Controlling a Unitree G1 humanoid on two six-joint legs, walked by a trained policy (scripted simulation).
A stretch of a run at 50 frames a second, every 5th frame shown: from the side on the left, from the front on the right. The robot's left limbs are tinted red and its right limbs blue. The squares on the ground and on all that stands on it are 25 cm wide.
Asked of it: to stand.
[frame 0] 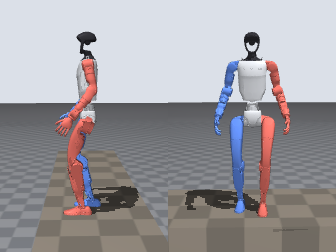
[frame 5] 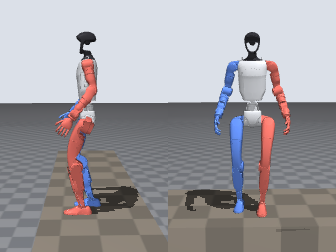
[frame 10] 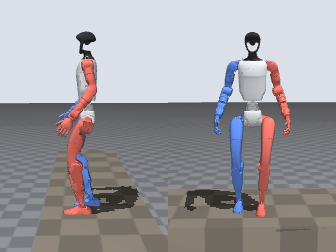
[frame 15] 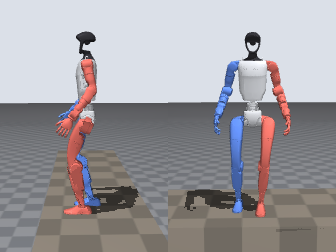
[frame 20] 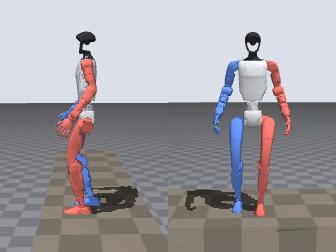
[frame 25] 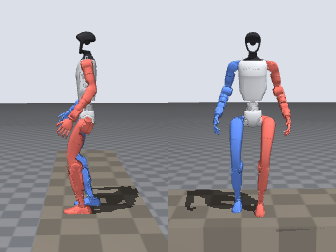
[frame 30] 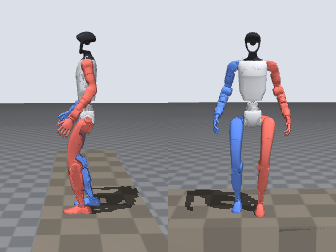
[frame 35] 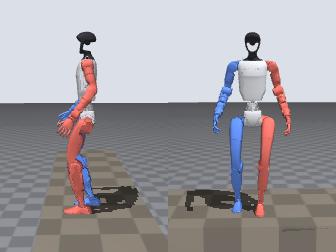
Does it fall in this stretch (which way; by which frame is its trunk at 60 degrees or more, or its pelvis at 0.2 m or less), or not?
no
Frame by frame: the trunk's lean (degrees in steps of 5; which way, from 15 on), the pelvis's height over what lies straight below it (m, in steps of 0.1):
0: 0, 0.8
5: 0, 0.8
10: 0, 0.8
15: 0, 0.8
20: 0, 0.8
25: 0, 0.8
30: 0, 0.8
35: 0, 0.8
